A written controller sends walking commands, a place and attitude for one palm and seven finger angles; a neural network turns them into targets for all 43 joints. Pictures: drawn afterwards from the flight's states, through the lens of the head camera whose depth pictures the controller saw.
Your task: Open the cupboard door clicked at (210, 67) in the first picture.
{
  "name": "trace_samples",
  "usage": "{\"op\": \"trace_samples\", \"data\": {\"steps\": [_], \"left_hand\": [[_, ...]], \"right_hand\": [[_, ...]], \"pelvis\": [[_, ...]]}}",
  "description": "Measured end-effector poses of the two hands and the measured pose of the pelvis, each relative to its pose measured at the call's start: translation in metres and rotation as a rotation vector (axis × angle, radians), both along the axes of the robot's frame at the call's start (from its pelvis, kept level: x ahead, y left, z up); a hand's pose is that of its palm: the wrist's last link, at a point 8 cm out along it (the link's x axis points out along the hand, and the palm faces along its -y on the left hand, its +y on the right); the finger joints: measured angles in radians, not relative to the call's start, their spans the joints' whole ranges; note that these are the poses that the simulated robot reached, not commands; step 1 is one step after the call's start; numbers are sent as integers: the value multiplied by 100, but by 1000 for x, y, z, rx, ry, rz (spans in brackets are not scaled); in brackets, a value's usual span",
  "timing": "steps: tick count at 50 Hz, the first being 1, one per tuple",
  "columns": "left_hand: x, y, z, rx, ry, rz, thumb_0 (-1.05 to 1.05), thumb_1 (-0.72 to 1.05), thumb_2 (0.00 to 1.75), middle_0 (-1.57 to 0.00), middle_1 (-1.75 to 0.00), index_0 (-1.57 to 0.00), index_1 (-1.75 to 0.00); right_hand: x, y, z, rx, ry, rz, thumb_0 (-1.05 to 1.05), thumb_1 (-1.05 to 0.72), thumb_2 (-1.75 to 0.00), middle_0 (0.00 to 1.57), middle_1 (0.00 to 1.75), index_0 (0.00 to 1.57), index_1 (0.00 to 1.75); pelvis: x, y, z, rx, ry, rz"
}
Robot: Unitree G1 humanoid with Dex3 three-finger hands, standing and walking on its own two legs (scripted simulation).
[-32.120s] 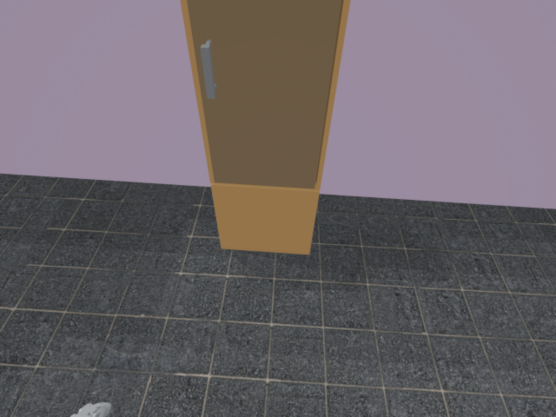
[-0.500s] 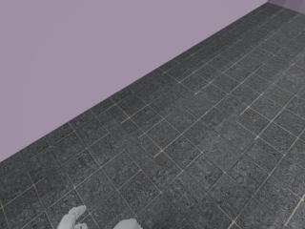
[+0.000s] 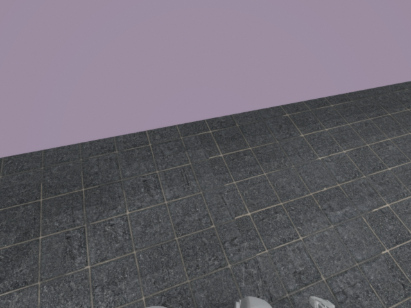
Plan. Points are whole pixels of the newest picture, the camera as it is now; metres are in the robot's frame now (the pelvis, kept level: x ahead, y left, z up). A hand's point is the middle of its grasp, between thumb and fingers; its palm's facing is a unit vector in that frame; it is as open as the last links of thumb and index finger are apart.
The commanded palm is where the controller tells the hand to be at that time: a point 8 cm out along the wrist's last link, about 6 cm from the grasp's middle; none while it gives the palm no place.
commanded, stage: turn to face it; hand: left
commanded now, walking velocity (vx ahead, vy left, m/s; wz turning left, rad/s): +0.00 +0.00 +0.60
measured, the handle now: out of the picture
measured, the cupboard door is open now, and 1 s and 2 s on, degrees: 46 46 46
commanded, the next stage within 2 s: take the last steps up to it in 1.92 s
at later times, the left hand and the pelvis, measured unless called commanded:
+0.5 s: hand out of the picture +0.05 +0.15 -0.14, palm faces +0.27 -0.93 -0.25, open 7.4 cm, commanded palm none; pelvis +0.01 -0.06 +0.01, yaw +18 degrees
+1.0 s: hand out of the picture -0.03 +0.22 -0.16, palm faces +0.58 -0.78 -0.24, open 7.4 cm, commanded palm none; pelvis +0.01 -0.01 +0.01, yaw +35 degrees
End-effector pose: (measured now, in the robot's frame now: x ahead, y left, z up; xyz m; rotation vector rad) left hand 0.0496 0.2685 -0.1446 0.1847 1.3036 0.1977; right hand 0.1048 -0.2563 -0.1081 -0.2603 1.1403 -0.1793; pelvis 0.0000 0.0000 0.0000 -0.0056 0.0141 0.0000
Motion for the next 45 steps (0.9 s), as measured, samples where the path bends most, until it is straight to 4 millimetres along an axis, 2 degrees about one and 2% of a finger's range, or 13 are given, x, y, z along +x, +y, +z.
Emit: {"op": "trace_samples", "data": {"steps": [4,8,15,17,20,25,28,31,38,41,45], "left_hand": [[9,0,13,0,-57,27,1,91,90,-19,-30,-20,-30],[19,-8,21,10,-104,44,1,91,90,-19,-30,-20,-30],[30,-39,29,48,-184,72,1,90,90,-20,-30,-20,-30],[24,-50,32,59,-190,87,1,90,90,-20,-30,-20,-30],[6,-63,38,56,-169,132,1,90,90,-20,-30,-20,-30],[-23,-78,37,26,-119,212,1,90,90,-20,-30,-20,-30],[-43,-78,33,21,-106,278,1,91,90,-20,-30,-20,-30],[-67,-72,25,13,-86,339,1,91,90,-20,-30,-20,-30],[-130,-45,-9,-16,-3,481,1,91,90,-20,-30,-20,-30],[-140,-33,-7,-9,19,520,1,91,90,-20,-30,-20,-30],[-134,-21,6,4,-32,550,1,91,90,-20,-30,-20,-30]], "right_hand": [[-1,6,1,9,34,32,0,-90,-90,21,30,21,30],[-6,3,-4,29,71,51,0,-90,-90,21,30,21,30],[-10,-25,-32,72,135,68,1,-90,-90,21,30,21,30],[-6,-33,-37,76,152,79,1,-90,-90,21,30,21,30],[4,-40,-34,77,171,114,1,-90,-90,21,30,21,30],[27,-40,-23,68,177,179,1,-91,-90,20,30,20,30],[44,-32,-19,52,178,239,1,-91,-90,20,30,20,30],[66,-14,-17,35,163,312,1,-91,-90,20,30,20,30],[119,50,-13,4,20,476,1,-91,-90,20,30,20,30],[124,68,-4,-5,-5,519,0,-91,-90,20,30,20,30],[120,80,3,-12,13,556,0,-90,-90,20,30,21,30]], "pelvis": [[1,-1,8,-8,6,41],[3,-9,9,-6,10,80],[7,-40,-2,15,15,165],[6,-46,-1,16,4,193],[7,-52,5,30,-5,239],[11,-57,12,47,-2,312],[12,-56,13,46,0,358],[11,-50,10,42,0,403],[5,-22,-10,17,5,495],[4,-16,-6,3,5,517],[4,-11,5,-12,8,560]]}}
